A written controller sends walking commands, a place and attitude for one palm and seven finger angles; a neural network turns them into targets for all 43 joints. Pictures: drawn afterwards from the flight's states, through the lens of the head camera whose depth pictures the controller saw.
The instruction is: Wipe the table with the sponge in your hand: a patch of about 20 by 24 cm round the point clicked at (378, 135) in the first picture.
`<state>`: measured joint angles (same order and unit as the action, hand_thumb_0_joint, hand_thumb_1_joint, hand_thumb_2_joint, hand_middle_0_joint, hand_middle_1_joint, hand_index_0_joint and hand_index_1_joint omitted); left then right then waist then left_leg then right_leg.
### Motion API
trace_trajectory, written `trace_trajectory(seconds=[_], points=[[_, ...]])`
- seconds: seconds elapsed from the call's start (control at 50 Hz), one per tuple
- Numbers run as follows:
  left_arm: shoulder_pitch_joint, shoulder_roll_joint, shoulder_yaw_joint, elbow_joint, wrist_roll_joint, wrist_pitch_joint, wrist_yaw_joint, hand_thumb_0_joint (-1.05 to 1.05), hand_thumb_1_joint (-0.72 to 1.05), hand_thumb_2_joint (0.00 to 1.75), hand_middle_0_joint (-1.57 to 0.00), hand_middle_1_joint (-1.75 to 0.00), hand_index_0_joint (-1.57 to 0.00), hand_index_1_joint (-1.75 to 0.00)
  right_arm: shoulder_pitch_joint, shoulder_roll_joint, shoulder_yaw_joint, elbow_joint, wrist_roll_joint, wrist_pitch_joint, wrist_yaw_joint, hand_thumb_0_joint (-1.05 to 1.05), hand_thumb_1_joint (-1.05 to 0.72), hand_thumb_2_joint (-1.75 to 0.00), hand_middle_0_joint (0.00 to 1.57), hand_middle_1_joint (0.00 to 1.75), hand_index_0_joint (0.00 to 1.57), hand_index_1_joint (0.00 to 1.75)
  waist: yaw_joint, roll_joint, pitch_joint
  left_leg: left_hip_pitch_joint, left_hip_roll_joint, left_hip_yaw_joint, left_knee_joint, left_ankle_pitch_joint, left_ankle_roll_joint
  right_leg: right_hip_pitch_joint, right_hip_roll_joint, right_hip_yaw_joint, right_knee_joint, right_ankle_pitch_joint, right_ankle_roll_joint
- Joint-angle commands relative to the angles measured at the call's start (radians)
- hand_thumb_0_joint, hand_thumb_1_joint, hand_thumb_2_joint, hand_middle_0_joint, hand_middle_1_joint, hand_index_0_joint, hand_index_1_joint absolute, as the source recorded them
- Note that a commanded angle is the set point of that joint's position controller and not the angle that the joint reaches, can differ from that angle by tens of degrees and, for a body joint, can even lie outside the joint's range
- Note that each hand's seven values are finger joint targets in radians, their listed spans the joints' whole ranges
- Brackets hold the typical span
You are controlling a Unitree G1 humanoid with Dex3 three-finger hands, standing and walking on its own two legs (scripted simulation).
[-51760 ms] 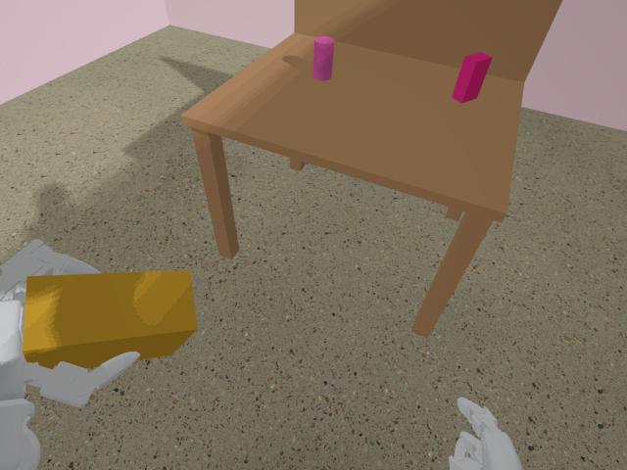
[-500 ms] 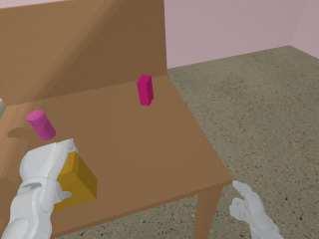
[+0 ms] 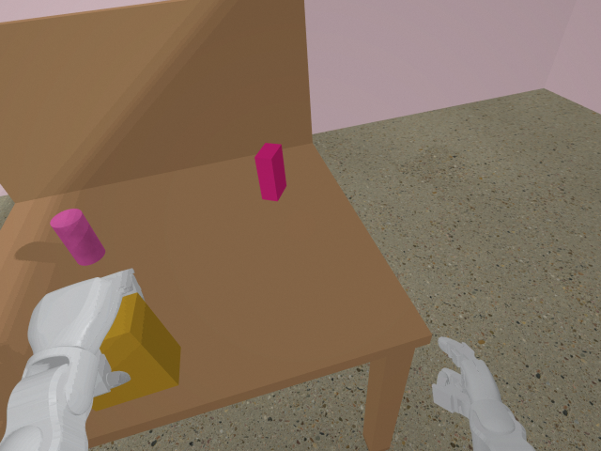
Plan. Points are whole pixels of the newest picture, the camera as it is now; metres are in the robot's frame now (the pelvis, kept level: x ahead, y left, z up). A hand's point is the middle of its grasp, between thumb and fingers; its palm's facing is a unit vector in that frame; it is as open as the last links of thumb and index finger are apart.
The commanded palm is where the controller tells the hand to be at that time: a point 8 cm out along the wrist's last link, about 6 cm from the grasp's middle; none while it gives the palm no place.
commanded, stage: bring the sponge back beside the body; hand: left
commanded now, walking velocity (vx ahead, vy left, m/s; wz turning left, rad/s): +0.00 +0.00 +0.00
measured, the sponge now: (124, 362) +0.19 +0.28 +0.05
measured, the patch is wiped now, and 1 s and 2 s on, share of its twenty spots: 1.00 1.00 1.00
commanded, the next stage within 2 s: step back with the hand held close in 0.04 s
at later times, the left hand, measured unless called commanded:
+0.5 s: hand (121, 309) +0.20 +0.25 +0.15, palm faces +0.30 -0.87 -0.40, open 10.2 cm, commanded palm +0.15 +0.29 +0.17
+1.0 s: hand (69, 358) +0.14 +0.27 +0.15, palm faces +0.33 -0.86 -0.39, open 10.3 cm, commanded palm +0.09 +0.31 +0.17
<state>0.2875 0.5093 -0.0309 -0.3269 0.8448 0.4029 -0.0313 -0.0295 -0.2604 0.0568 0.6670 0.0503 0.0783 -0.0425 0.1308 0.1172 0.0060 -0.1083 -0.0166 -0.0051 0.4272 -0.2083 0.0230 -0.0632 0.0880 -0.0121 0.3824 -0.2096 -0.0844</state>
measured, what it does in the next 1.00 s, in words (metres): steps on the spot: right foot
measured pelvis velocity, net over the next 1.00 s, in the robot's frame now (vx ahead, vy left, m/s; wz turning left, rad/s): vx -0.07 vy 0.03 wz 0.00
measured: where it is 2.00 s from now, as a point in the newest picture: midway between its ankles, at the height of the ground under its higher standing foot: outside the picture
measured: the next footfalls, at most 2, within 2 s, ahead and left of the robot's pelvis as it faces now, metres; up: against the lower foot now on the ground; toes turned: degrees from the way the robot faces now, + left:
right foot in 0.84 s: -0.04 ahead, -0.09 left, +0.00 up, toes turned +3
left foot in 1.20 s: -0.02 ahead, +0.13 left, +0.00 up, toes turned +0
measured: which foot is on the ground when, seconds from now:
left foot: down 0.00-1.00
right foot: down 0.00-0.66, up 0.68-0.82, down 0.84-1.00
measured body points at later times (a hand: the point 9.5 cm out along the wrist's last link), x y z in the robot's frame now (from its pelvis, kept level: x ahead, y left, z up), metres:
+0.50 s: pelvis -0.01 +0.01 -0.01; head -0.01 +0.02 +0.44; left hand +0.18 +0.29 +0.17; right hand +0.14 -0.25 -0.09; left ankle +0.02 +0.11 -0.74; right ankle +0.01 -0.07 -0.74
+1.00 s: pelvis -0.07 +0.03 -0.01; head -0.06 +0.05 +0.44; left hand +0.11 +0.31 +0.17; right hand +0.13 -0.18 -0.07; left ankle +0.02 +0.11 -0.74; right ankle -0.08 -0.09 -0.74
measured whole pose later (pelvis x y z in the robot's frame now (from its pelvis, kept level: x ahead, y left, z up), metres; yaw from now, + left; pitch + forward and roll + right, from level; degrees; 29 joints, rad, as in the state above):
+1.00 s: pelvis -0.07 +0.03 -0.01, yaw +0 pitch +2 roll -3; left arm 0.48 0.39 0.32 -0.54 -0.05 -0.10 0.10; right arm 0.16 -0.19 0.04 0.56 0.01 -0.07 -0.05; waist 0.02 0.02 -0.03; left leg -0.46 -0.02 -0.03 0.55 -0.13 0.05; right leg -0.27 0.08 0.01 0.51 -0.28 -0.01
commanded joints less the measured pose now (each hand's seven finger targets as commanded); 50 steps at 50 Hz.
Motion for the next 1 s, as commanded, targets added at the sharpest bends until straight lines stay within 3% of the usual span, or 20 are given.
trace_trajectory(seconds=[0.0, 0.12, 0.14, 0.16, 0.18, 0.2, 0.22, 0.26, 0.32, 0.44, 0.48, 0.52, 0.6, 0.62, 0.66, 0.74, 0.84, 0.9, 0.94, 0.98], points=[[-0.194, 0.222, 0.172, -0.201, 0.034, -0.009, 0.050, 0.00, 0.10, 1.30, -1.20, -1.60, -1.20, -1.60, -0.264, -0.091, -0.043, -0.183, -0.003, -0.054, -0.007, 0.00, -0.90, -0.90, 0.20, 0.30, 0.20, 0.30, -0.002, -0.042, -0.117, 0.029, -0.006, -0.100, -0.032, 0.145, 0.041, -0.033, -0.070, 0.192, -0.098, 0.074, -0.003], [-0.187, 0.237, 0.188, -0.205, 0.031, 0.002, 0.050, 0.00, 0.10, 1.30, -1.20, -1.60, -1.20, -1.60, -0.277, -0.093, -0.042, -0.189, 0.000, -0.057, -0.004, 0.00, -0.90, -0.90, 0.20, 0.30, 0.20, 0.30, 0.000, -0.048, -0.122, 0.026, -0.008, -0.104, -0.030, 0.140, 0.039, -0.029, -0.065, 0.219, -0.097, 0.079, -0.008], [-0.193, 0.186, 0.145, -0.121, 0.044, 0.012, 0.047, 0.00, 0.10, 1.30, -1.20, -1.60, -1.20, -1.60, -0.266, -0.094, -0.037, -0.176, 0.000, -0.054, -0.007, 0.00, -0.90, -0.90, 0.20, 0.30, 0.20, 0.30, -0.009, -0.062, -0.100, 0.015, -0.009, -0.093, -0.026, 0.139, 0.040, -0.045, -0.066, 0.189, -0.095, 0.078, -0.004], [-0.389, 0.059, 0.355, -0.414, -0.844, -0.228, 0.072, 0.00, 0.10, 1.30, -1.20, -1.60, -1.20, -1.60, -0.083, -0.056, -0.050, -0.401, 0.000, -0.062, -0.013, 0.00, -0.90, -0.90, 0.20, 0.30, 0.20, 0.30, -0.106, -0.212, 0.064, -0.010, 0.008, -0.081, 0.065, -0.038, 0.057, -0.269, -0.112, 0.267, -0.168, 0.138, 0.037], [-0.154, 0.154, 0.403, -0.171, -0.845, -0.309, 0.085, 0.00, 0.10, 1.30, -1.20, -1.60, -1.20, -1.60, 0.009, -0.062, -0.024, -0.312, -0.024, -0.076, -0.016, 0.00, -0.90, -0.90, 0.20, 0.30, 0.20, 0.30, -0.085, -0.321, -0.002, -0.008, 0.002, -0.082, 0.112, -0.067, 0.059, -0.277, -0.148, 0.220, -0.157, 0.091, 0.020], [-0.095, 0.091, 0.404, -0.238, -0.897, -0.368, 0.092, 0.00, 0.10, 1.30, -1.20, -1.60, -1.20, -1.60, 0.068, -0.058, -0.043, -0.317, -0.010, -0.074, -0.021, 0.00, -0.90, -0.90, 0.20, 0.30, 0.20, 0.30, -0.090, -0.340, -0.051, 0.000, 0.014, -0.085, 0.158, -0.062, 0.051, -0.276, -0.211, 0.226, -0.156, 0.124, 0.046], [-0.076, 0.132, 0.452, -0.311, -0.911, -0.413, 0.107, 0.00, 0.10, 1.30, -1.20, -1.60, -1.20, -1.60, 0.096, -0.067, -0.045, -0.308, -0.015, -0.085, -0.026, 0.00, -0.90, -0.90, 0.20, 0.30, 0.20, 0.30, -0.098, -0.282, -0.095, 0.022, 0.024, -0.092, 0.174, -0.039, 0.049, -0.281, -0.236, 0.243, -0.134, 0.167, 0.045], [-0.032, 0.108, 0.452, -0.436, -0.940, -0.479, 0.126, 0.00, 0.10, 1.30, -1.20, -1.60, -1.20, -1.60, 0.098, -0.083, -0.053, -0.303, -0.017, -0.099, -0.036, 0.00, -0.90, -0.90, 0.20, 0.30, 0.20, 0.30, -0.111, -0.115, -0.170, 0.004, 0.056, -0.106, 0.157, 0.020, 0.048, -0.248, -0.269, 0.210, -0.046, 0.236, 0.036], [0.095, 0.125, 0.503, -0.473, -0.950, -0.521, 0.151, 0.00, 0.10, 1.30, -1.20, -1.60, -1.20, -1.60, 0.126, -0.108, -0.065, -0.287, -0.026, -0.109, -0.043, 0.00, -0.90, -0.90, 0.20, 0.30, 0.20, 0.30, -0.115, 0.080, -0.177, -0.090, 0.103, -0.160, 0.128, 0.129, 0.052, -0.222, -0.240, 0.170, 0.052, 0.266, 0.043], [0.192, 0.089, 0.512, -0.401, -0.952, -0.540, 0.155, 0.00, 0.10, 1.30, -1.20, -1.60, -1.20, -1.60, 0.155, -0.099, -0.100, -0.288, -0.010, -0.103, -0.041, 0.00, -0.90, -0.90, 0.20, 0.30, 0.20, 0.30, -0.136, -0.134, -0.206, -0.176, 0.108, -0.165, 0.216, 0.137, 0.027, -0.231, -0.267, 0.166, 0.071, 0.288, 0.012], [0.194, 0.094, 0.513, -0.412, -0.950, -0.549, 0.160, 0.00, 0.10, 1.30, -1.20, -1.60, -1.20, -1.60, 0.151, -0.105, -0.105, -0.290, -0.008, -0.109, -0.042, 0.00, -0.90, -0.90, 0.20, 0.30, 0.20, 0.30, -0.139, -0.141, -0.192, -0.197, 0.104, -0.166, 0.222, 0.084, 0.028, -0.257, -0.274, 0.174, 0.068, 0.256, 0.005], [0.203, 0.094, 0.503, -0.447, -0.947, -0.556, 0.162, 0.00, 0.10, 1.30, -1.20, -1.60, -1.20, -1.60, 0.151, -0.117, -0.106, -0.290, -0.006, -0.113, -0.042, 0.00, -0.90, -0.90, 0.20, 0.30, 0.20, 0.30, -0.141, -0.087, -0.174, -0.213, 0.119, -0.202, 0.169, 0.036, 0.036, -0.279, -0.259, 0.157, 0.093, 0.170, 0.001], [0.216, 0.101, 0.518, -0.509, -0.921, -0.570, 0.172, 0.00, 0.10, 1.30, -1.20, -1.60, -1.20, -1.60, 0.131, -0.133, -0.100, -0.296, -0.023, -0.147, -0.043, 0.00, -0.90, -0.90, 0.20, 0.30, 0.20, 0.30, -0.121, 0.026, -0.135, -0.367, 0.180, -0.317, -0.041, -0.206, 0.076, -0.219, -0.123, 0.075, 0.189, -0.052, 0.053], [0.205, 0.121, 0.537, -0.521, -0.910, -0.574, 0.175, 0.00, 0.10, 1.30, -1.20, -1.60, -1.20, -1.60, 0.123, -0.142, -0.103, -0.292, -0.030, -0.156, -0.046, 0.00, -0.90, -0.90, 0.20, 0.30, 0.20, 0.30, -0.119, 0.111, -0.125, -0.422, 0.209, -0.364, -0.117, -0.270, 0.092, -0.175, -0.088, 0.060, 0.250, -0.084, 0.067], [0.164, 0.092, 0.527, -0.518, -0.888, -0.579, 0.173, 0.00, 0.10, 1.30, -1.20, -1.60, -1.20, -1.60, 0.135, -0.137, -0.106, -0.281, -0.046, -0.180, -0.044, 0.00, -0.90, -0.90, 0.20, 0.30, 0.20, 0.30, -0.117, 0.114, -0.113, -0.505, 0.240, -0.404, -0.196, -0.383, 0.111, -0.121, -0.052, 0.056, 0.368, -0.136, 0.085], [0.167, 0.047, 0.499, -0.451, -0.899, -0.576, 0.159, 0.00, 0.10, 1.30, -1.20, -1.60, -1.20, -1.60, 0.172, -0.117, -0.102, -0.255, -0.048, -0.203, -0.039, 0.00, -0.90, -0.90, 0.20, 0.30, 0.20, 0.30, -0.118, 0.004, -0.122, -0.323, 0.224, -0.364, -0.144, -0.206, 0.096, -0.213, -0.045, 0.050, 0.262, -0.173, 0.085], [0.113, 0.015, 0.450, -0.425, -0.906, -0.591, 0.143, 0.00, 0.10, 1.30, -1.20, -1.60, -1.20, -1.60, 0.164, -0.102, -0.089, -0.212, -0.044, -0.207, -0.032, 0.00, -0.90, -0.90, 0.20, 0.30, 0.20, 0.30, -0.115, 0.024, -0.198, -0.084, 0.197, -0.280, -0.021, 0.229, 0.048, -0.246, -0.071, 0.061, 0.055, -0.045, 0.070], [0.127, 0.032, 0.460, -0.443, -0.907, -0.577, 0.142, 0.00, 0.10, 1.30, -1.20, -1.60, -1.20, -1.60, 0.141, -0.103, -0.104, -0.239, -0.028, -0.199, -0.028, 0.00, -0.90, -0.90, 0.20, 0.30, 0.20, 0.30, -0.116, -0.011, -0.216, -0.106, 0.189, -0.233, -0.004, 0.083, 0.054, -0.241, -0.091, 0.070, 0.068, -0.071, 0.066], [0.155, 0.032, 0.472, -0.450, -0.905, -0.574, 0.143, 0.00, 0.10, 1.30, -1.20, -1.60, -1.20, -1.60, 0.135, -0.102, -0.100, -0.246, -0.033, -0.187, -0.028, 0.00, -0.90, -0.90, 0.20, 0.30, 0.20, 0.30, -0.120, 0.008, -0.201, -0.221, 0.178, -0.237, -0.034, -0.123, 0.063, -0.195, -0.087, 0.071, 0.103, -0.065, 0.062], [0.132, 0.052, 0.490, -0.462, -0.902, -0.577, 0.150, 0.00, 0.10, 1.30, -1.20, -1.60, -1.20, -1.60, 0.122, -0.100, -0.099, -0.255, -0.033, -0.179, -0.032, 0.00, -0.90, -0.90, 0.20, 0.30, 0.20, 0.30, -0.125, -0.049, -0.149, -0.315, 0.149, -0.214, 0.035, -0.264, 0.058, -0.213, -0.134, 0.118, 0.061, 0.005, 0.038]])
